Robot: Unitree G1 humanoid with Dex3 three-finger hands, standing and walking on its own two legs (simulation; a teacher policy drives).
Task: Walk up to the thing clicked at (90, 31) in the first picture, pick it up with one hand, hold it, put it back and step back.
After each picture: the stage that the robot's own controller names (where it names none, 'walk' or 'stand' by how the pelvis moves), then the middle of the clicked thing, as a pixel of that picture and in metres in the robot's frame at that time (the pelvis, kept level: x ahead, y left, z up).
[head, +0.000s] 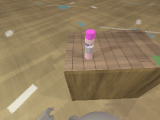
stand; (89, 45) +0.58 +0.07 +0.10
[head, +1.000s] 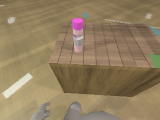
walk; (78, 37) +0.57 +0.17 +0.13
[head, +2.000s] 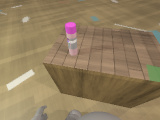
stand; (72, 40) +0.55 +0.19 +0.13
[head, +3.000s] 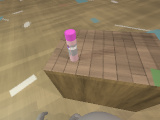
stand; (72, 47) +0.51 +0.19 +0.11
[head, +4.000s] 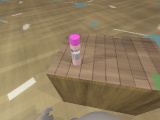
stand; (75, 51) +0.49 +0.16 +0.10
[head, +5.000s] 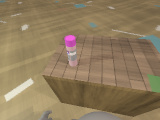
stand; (71, 52) +0.48 +0.19 +0.10
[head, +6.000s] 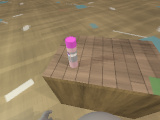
stand; (72, 54) +0.47 +0.19 +0.10
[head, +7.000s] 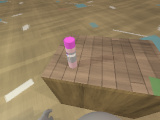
stand; (71, 54) +0.46 +0.19 +0.10
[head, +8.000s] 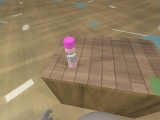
rise first; (71, 54) +0.46 +0.19 +0.10
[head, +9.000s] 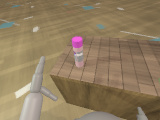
rise first; (78, 53) +0.48 +0.17 +0.10
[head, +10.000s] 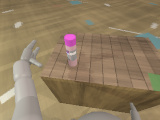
go down; (71, 52) +0.48 +0.16 +0.11
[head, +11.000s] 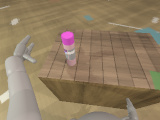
go down; (69, 51) +0.47 +0.16 +0.11
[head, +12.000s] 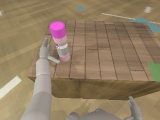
close in; (61, 45) +0.47 +0.17 +0.14
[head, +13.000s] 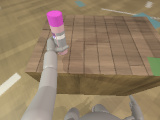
lift; (59, 36) +0.52 +0.18 +0.16
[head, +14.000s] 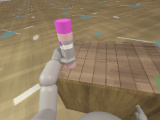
lift; (67, 46) +0.34 +0.16 +0.29
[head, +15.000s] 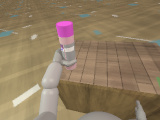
hold; (68, 48) +0.34 +0.15 +0.28
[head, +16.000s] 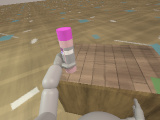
hold; (68, 52) +0.34 +0.16 +0.27
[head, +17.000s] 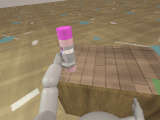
hold; (67, 51) +0.33 +0.16 +0.28
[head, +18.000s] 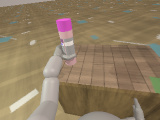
crouch; (67, 44) +0.37 +0.16 +0.30
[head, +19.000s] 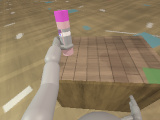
lower; (65, 35) +0.48 +0.16 +0.28
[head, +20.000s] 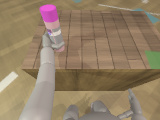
lower; (55, 32) +0.53 +0.18 +0.17
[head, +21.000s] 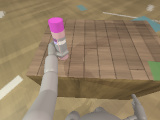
lower; (60, 41) +0.49 +0.18 +0.15
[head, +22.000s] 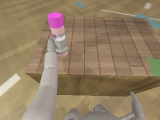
lower; (59, 37) +0.51 +0.18 +0.16
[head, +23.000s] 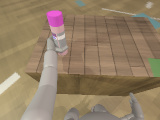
lower; (59, 36) +0.51 +0.18 +0.16
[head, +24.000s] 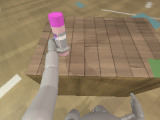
open; (60, 37) +0.52 +0.17 +0.15
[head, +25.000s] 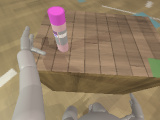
rise; (60, 34) +0.51 +0.18 +0.16
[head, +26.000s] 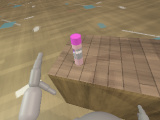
sink last; (77, 51) +0.49 +0.17 +0.12
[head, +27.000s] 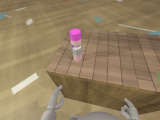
stand; (76, 47) +0.51 +0.17 +0.11
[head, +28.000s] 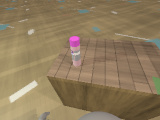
stand; (75, 52) +0.50 +0.17 +0.11
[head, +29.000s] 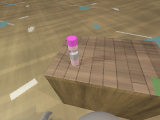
stand; (73, 52) +0.50 +0.18 +0.10
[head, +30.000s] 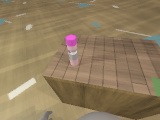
stand; (72, 52) +0.49 +0.18 +0.10
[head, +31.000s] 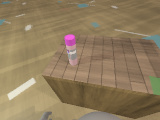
stand; (71, 51) +0.50 +0.19 +0.10
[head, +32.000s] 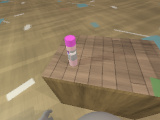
stand; (72, 52) +0.48 +0.19 +0.10
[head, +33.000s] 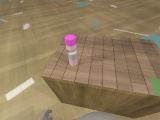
walk; (72, 52) +0.48 +0.19 +0.10
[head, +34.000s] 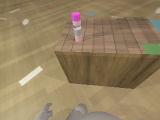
walk; (77, 28) +0.74 +0.20 +0.11
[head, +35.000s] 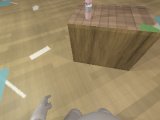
stand; (88, 6) +1.11 +0.15 +0.13
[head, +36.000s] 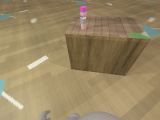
stand; (83, 18) +1.11 +0.20 +0.11
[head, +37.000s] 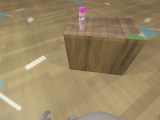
stand; (81, 19) +1.11 +0.20 +0.10
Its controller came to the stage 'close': yes
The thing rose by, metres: 0.20
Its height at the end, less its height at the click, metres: +0.00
